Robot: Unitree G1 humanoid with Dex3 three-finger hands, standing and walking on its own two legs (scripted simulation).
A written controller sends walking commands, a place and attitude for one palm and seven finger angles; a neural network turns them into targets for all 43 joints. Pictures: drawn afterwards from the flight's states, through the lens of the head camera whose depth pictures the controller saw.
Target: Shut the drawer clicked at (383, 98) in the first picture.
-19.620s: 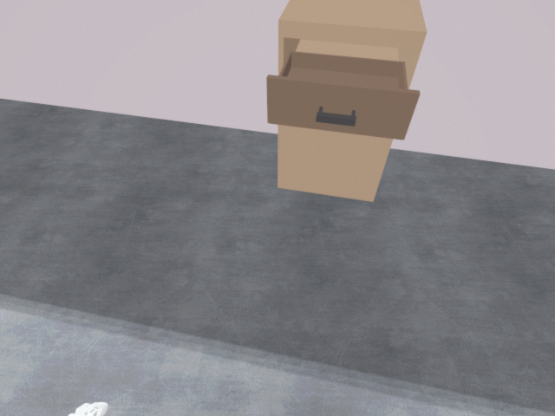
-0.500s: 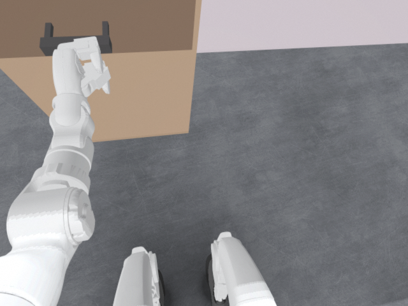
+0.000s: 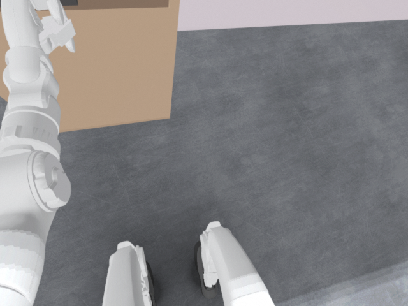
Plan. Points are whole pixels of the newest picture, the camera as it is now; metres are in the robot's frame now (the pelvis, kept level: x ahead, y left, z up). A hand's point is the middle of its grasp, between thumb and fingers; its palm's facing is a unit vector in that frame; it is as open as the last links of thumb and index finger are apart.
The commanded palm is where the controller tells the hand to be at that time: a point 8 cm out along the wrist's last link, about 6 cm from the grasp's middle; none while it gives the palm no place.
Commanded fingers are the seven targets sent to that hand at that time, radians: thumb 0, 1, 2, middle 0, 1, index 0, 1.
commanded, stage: push the drawer shut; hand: left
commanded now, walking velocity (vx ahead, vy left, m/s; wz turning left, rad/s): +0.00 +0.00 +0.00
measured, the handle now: out of the picture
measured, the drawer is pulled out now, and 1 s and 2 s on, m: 0.00 0.00 0.00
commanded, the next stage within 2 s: pull the fist back off the drawer in 0.26 s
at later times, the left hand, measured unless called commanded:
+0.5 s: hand (62, 20) +0.61 +0.14 +0.05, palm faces +0.06 -1.00 -0.05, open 3.0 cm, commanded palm +0.61 +0.15 +0.06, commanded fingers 0.00 0.90 0.90 -1.40 -1.60 -1.40 -1.60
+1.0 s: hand (64, 34) +0.58 +0.14 +0.05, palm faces +0.06 -1.00 -0.03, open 3.2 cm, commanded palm +0.54 +0.16 +0.06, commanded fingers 0.00 0.90 0.90 -1.40 -1.60 -1.40 -1.60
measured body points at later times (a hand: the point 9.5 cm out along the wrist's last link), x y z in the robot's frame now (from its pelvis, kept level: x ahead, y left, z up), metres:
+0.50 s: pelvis -0.03 +0.00 -0.02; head +0.20 +0.05 +0.36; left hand +0.60 +0.20 +0.05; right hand -0.08 -0.24 -0.10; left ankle +0.02 +0.11 -0.59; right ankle +0.04 -0.12 -0.59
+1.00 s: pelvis +0.00 +0.01 +0.01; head +0.21 +0.03 +0.40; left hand +0.57 +0.19 +0.05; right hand -0.03 -0.23 -0.10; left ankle +0.02 +0.11 -0.59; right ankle +0.04 -0.12 -0.59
